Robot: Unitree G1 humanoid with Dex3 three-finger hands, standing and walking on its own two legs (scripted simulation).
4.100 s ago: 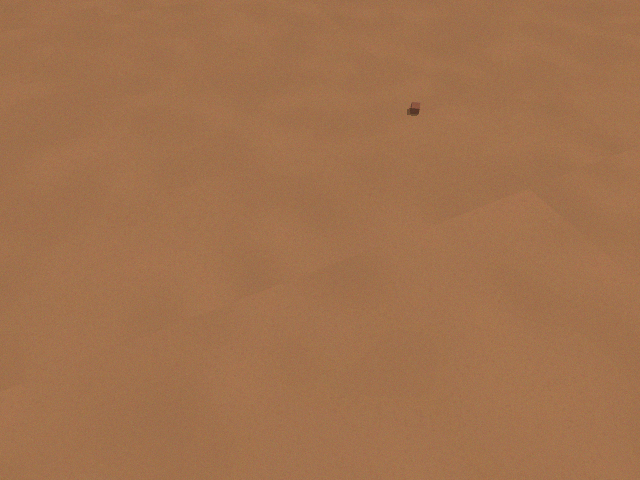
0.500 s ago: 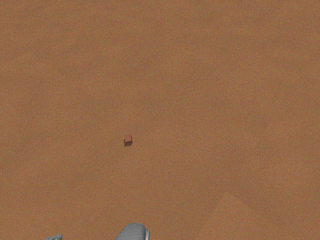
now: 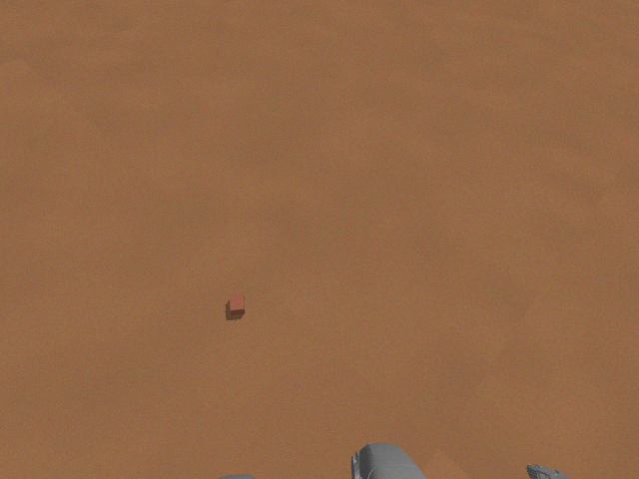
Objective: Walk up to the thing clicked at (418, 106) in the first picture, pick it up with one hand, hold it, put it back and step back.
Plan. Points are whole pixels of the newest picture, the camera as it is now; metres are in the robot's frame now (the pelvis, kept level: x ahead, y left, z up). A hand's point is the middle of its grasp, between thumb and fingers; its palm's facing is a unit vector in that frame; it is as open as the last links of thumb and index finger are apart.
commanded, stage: walk up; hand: left
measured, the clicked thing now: (237, 304) +0.73 +0.22 -0.75
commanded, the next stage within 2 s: none
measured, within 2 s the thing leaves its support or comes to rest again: neither
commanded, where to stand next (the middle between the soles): +0.30 -0.05 m, yaw -3 degrees
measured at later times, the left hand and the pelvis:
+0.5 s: hand (159, 405) +0.22 +0.22 -0.11, palm faces -0.05 -0.90 -0.43, open 7.4 cm; pelvis +0.15 -0.05 +0.00, yaw -3 degrees
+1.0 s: hand (154, 385) +0.26 +0.24 -0.16, palm faces -0.12 -0.92 -0.37, open 7.4 cm; pelvis +0.21 -0.03 -0.01, yaw -3 degrees
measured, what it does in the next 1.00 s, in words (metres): walks ahead: right foot, then left foot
